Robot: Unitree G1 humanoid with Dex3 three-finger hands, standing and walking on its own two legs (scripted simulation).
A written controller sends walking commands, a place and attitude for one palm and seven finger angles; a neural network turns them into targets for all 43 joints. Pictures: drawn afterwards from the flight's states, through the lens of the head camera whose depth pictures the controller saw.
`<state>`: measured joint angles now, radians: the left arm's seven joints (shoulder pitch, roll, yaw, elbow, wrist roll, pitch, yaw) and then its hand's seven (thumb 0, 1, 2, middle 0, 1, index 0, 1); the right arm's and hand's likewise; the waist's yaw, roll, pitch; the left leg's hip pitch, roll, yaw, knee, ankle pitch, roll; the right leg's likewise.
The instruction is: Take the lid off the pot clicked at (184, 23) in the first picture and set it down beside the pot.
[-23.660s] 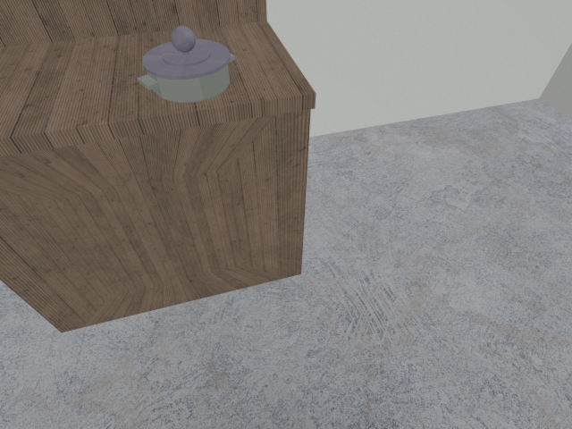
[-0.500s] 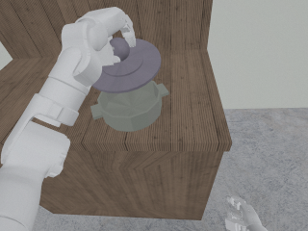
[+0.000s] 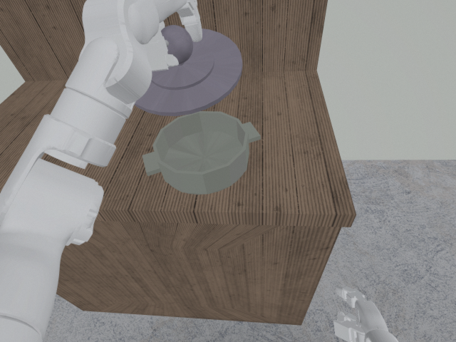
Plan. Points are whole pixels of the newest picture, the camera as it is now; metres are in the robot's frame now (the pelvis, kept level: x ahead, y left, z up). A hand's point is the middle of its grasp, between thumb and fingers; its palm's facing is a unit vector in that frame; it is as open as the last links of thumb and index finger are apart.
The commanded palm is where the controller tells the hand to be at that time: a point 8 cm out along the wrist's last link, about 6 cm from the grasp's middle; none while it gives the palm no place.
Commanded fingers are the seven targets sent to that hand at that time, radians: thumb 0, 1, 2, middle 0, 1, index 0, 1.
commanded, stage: lift the lid straight up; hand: left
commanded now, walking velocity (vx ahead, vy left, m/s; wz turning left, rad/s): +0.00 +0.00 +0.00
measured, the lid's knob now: (175, 45) +0.47 +0.10 +0.31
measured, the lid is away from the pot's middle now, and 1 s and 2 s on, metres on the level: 0.02 0.08 0.22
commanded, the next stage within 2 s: move the lid sideways beside the pot in 0.32 s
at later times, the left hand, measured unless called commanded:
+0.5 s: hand (169, 33) +0.44 +0.10 +0.33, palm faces -0.04 -0.09 -0.99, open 8.4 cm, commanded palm +0.41 +0.12 +0.40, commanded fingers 0.00 0.36 1.32 -0.97 -0.78 -0.94 -0.78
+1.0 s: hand (121, 34) +0.43 +0.16 +0.34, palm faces -0.01 -0.10 -0.99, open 8.4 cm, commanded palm +0.40 +0.18 +0.40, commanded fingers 0.00 0.36 1.32 -0.97 -0.78 -0.94 -0.78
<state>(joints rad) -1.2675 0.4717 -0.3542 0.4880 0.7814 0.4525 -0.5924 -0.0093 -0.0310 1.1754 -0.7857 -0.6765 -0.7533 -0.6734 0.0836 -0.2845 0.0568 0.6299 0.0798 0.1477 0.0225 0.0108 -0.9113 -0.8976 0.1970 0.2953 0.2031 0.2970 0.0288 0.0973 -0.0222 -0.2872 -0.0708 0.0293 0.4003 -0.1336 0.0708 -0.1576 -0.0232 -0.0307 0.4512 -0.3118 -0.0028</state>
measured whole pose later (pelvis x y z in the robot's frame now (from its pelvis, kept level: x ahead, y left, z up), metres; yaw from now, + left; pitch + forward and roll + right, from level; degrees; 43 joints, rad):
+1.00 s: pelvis +0.00 +0.00 +0.00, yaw +0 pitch +2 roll +0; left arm -1.27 0.58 -0.28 0.50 0.84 0.46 -0.64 -0.01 -0.03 1.18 -0.79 -0.68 -0.75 -0.67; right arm 0.09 -0.30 0.05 0.60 0.09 0.17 0.01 0.01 -0.91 -0.90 0.20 0.30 0.20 0.30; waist 0.03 0.09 -0.02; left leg -0.31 -0.07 0.02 0.41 -0.14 0.07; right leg -0.17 -0.02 -0.04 0.45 -0.31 -0.01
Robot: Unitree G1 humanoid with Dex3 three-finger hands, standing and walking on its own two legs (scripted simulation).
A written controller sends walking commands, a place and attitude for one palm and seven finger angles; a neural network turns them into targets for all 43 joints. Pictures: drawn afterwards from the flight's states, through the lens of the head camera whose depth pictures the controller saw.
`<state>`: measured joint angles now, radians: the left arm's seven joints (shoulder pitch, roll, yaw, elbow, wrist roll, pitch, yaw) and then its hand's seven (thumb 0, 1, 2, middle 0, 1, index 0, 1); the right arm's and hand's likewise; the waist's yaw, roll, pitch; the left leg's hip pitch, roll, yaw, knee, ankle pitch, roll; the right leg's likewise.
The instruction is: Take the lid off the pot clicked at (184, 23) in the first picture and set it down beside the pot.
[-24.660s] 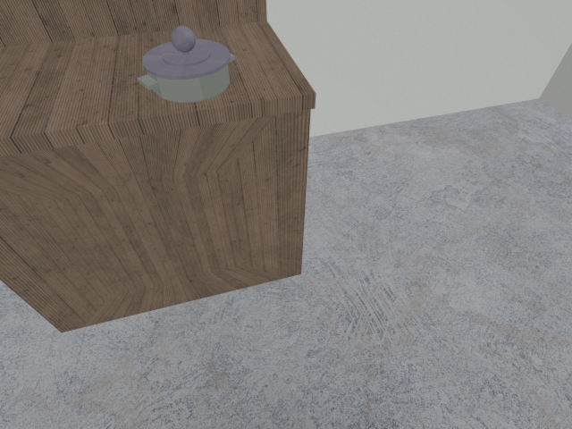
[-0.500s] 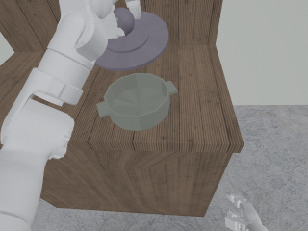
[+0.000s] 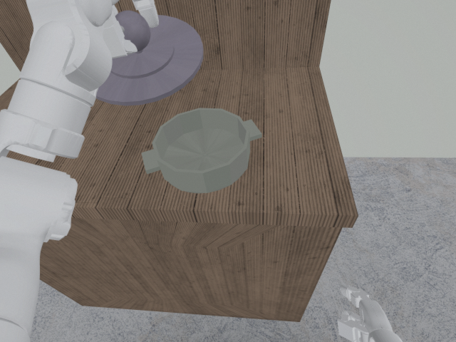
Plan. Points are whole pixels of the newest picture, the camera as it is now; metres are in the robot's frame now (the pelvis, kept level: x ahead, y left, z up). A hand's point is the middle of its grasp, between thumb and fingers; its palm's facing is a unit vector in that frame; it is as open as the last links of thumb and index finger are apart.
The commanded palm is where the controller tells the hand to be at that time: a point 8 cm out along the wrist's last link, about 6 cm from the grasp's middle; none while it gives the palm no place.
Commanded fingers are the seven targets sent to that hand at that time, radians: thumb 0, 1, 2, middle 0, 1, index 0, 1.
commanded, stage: move the lid sideways beside the pot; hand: left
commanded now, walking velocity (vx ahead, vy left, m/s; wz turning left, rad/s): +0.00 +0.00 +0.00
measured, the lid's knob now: (131, 31) +0.47 +0.16 +0.32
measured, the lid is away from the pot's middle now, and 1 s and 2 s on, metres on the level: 0.08 0.22 0.23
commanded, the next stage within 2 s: lower the lid onto the table in 1.46 s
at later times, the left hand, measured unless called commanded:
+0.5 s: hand (72, 40) +0.42 +0.23 +0.33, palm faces -0.04 -0.08 -1.00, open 8.5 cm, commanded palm +0.39 +0.23 +0.40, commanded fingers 0.00 0.36 1.32 -0.97 -0.78 -0.94 -0.78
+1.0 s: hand (32, 43) +0.42 +0.29 +0.33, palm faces -0.05 -0.09 -0.99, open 8.5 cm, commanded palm +0.39 +0.29 +0.40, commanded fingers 0.00 0.36 1.32 -0.97 -0.78 -0.94 -0.78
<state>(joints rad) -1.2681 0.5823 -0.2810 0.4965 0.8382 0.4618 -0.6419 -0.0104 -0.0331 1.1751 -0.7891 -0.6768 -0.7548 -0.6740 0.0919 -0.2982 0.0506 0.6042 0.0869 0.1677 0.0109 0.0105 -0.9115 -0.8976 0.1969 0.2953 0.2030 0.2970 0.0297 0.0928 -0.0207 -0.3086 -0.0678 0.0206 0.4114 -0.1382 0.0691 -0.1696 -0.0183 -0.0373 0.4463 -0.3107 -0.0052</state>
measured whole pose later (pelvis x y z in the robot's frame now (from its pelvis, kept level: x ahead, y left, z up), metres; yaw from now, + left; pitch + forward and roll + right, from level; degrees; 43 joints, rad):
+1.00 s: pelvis -0.01 +0.01 +0.00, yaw +1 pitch +3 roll -1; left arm -1.26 0.81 -0.18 0.63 0.90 0.33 -0.67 -0.01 -0.03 1.17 -0.79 -0.68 -0.75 -0.67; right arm 0.14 -0.30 0.05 0.61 0.11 0.21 0.00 0.01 -0.91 -0.90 0.20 0.30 0.20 0.30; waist 0.00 0.08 0.02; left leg -0.35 -0.07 0.00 0.43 -0.14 0.08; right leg -0.18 -0.01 -0.05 0.42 -0.29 0.00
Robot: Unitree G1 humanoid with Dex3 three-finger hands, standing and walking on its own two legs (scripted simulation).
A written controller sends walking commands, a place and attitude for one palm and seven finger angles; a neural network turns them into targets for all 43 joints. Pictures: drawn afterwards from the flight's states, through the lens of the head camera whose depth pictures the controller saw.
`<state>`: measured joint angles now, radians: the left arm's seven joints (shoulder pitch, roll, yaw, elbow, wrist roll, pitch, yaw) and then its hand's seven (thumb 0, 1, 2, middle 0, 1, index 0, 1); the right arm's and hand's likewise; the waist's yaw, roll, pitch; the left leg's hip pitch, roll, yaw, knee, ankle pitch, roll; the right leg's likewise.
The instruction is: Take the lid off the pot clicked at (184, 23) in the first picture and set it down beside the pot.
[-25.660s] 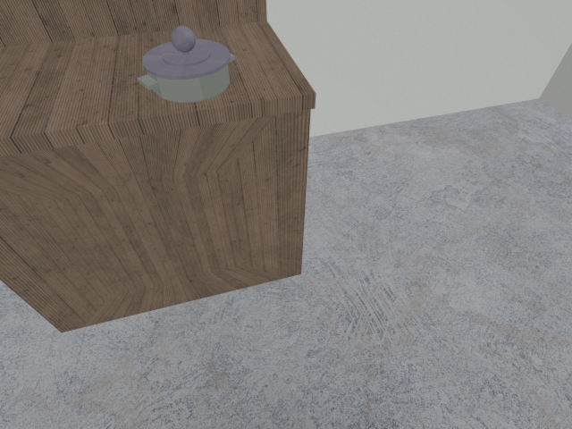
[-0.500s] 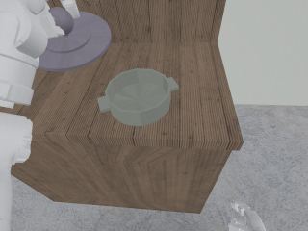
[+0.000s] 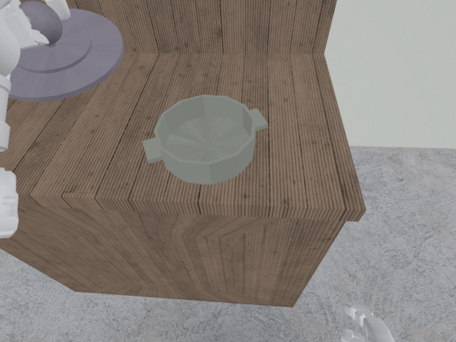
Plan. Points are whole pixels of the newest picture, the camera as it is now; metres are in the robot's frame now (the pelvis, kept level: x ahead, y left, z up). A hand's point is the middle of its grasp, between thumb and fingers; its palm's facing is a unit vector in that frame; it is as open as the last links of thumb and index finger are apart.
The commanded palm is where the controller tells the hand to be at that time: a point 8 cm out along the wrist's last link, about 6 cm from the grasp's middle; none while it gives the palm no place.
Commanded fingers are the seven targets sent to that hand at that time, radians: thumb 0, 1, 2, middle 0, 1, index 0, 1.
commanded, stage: move the lid sideways beside the pot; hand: left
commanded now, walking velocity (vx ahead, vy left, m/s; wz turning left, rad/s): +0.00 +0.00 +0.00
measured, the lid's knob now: (39, 23) +0.46 +0.28 +0.31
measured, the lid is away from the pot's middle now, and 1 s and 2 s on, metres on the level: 0.22 0.23 0.23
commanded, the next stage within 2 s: lower the lid onto the table in 0.46 s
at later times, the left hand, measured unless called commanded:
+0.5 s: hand out of the picture +0.42 +0.31 +0.33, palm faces -0.07 -0.07 -1.00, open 8.5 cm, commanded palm +0.41 +0.30 +0.40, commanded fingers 0.00 0.36 1.32 -0.97 -0.78 -0.94 -0.78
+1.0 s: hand (28, 39) +0.44 +0.29 +0.30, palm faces -0.11 -0.14 -0.99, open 8.5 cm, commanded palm +0.41 +0.29 +0.37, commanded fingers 0.00 0.36 1.32 -0.97 -0.78 -0.94 -0.78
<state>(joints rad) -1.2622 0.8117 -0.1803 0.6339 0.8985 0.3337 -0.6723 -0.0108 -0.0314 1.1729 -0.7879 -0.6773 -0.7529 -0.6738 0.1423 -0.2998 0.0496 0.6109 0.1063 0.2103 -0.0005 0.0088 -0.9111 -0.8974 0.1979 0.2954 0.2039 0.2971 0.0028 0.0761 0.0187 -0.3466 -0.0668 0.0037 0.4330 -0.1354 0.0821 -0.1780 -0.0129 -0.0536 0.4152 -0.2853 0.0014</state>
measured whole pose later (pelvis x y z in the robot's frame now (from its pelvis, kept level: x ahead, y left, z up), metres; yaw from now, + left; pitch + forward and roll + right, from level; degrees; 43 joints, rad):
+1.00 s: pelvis +0.00 +0.00 +0.00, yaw +0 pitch +3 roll -1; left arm -1.21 0.84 -0.12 0.70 0.90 0.32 -0.66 -0.01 -0.03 1.17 -0.79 -0.68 -0.75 -0.67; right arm 0.16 -0.31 0.05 0.60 0.11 0.20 0.00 0.01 -0.91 -0.90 0.20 0.30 0.20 0.30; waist -0.02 0.08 0.02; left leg -0.36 -0.06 0.01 0.44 -0.14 0.08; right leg -0.19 -0.01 -0.05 0.41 -0.29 0.00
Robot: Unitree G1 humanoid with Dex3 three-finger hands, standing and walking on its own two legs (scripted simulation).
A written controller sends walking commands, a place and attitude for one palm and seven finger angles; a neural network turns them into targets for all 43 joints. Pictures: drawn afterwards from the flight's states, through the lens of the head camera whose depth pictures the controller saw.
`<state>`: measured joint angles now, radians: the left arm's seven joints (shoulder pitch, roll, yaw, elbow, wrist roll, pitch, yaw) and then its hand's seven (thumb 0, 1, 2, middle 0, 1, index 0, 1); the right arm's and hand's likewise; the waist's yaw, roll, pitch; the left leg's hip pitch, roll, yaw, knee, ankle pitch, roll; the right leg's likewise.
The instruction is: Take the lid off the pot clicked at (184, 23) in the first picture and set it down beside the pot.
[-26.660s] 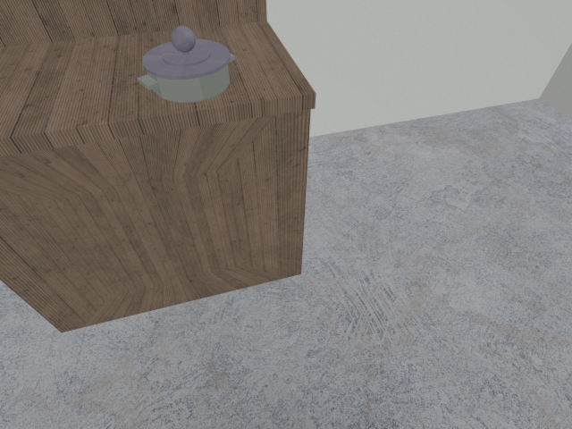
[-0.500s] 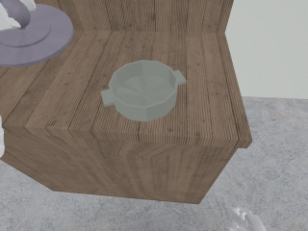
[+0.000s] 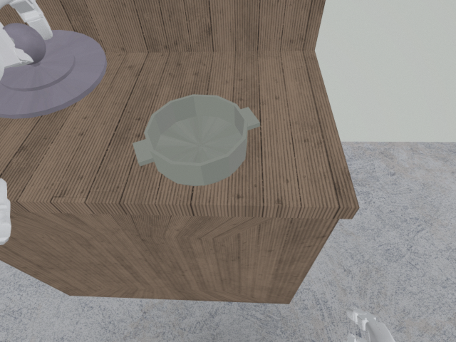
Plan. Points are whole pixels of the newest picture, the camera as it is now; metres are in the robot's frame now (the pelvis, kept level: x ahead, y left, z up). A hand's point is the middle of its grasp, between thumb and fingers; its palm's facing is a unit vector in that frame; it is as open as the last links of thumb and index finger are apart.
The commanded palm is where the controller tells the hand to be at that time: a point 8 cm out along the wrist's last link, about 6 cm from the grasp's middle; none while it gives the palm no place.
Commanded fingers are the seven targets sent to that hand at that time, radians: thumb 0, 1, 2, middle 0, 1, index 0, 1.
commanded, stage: lower the lid onto the table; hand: left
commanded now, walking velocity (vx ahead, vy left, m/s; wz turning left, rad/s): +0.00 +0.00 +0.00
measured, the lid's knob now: (23, 44) +0.46 +0.31 +0.28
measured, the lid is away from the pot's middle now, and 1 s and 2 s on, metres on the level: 0.23 0.23 0.23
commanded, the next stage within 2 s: none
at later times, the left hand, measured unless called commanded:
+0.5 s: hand (27, 72) +0.42 +0.29 +0.26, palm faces -0.19 -0.14 -0.97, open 8.4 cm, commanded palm +0.41 +0.30 +0.34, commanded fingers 0.00 0.36 1.32 -0.97 -0.78 -0.94 -0.78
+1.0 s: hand (37, 89) +0.43 +0.30 +0.23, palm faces -0.23 -0.15 -0.96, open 8.5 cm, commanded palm +0.41 +0.31 +0.30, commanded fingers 0.00 0.36 1.32 -0.97 -0.78 -0.94 -0.78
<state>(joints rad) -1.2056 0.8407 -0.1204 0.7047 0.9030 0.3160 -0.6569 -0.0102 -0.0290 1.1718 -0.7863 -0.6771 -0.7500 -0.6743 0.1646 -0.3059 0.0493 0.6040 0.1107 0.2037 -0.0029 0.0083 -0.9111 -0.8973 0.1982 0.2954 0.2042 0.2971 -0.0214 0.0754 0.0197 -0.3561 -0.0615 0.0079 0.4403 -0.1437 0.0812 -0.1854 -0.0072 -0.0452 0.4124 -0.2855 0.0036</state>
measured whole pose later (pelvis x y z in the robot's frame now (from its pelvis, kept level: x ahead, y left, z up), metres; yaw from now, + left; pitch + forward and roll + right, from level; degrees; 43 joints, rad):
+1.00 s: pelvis +0.00 -0.01 +0.00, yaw +0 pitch +4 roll -2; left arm -1.01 0.84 -0.06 0.70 0.86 0.19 -0.62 -0.01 -0.02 1.17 -0.78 -0.68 -0.74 -0.67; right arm 0.18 -0.31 0.02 0.61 0.11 0.23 0.00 0.01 -0.91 -0.90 0.20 0.30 0.20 0.30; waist -0.04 0.06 0.02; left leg -0.38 -0.04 0.00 0.48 -0.17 0.07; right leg -0.19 0.02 -0.05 0.42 -0.29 -0.01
